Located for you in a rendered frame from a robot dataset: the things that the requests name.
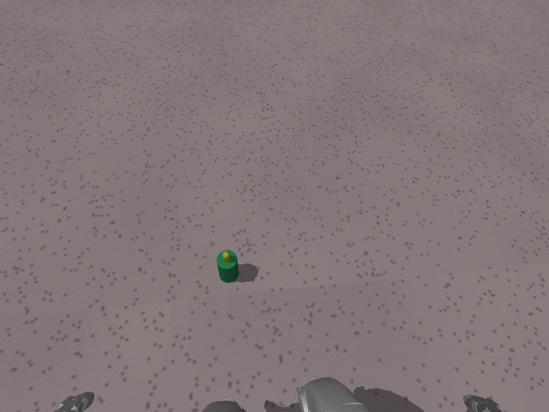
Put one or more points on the left robot hand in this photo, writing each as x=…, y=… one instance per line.
x=76, y=404

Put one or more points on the right robot hand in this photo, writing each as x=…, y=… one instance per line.
x=479, y=404

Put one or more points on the bottle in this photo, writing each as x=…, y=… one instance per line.
x=228, y=266

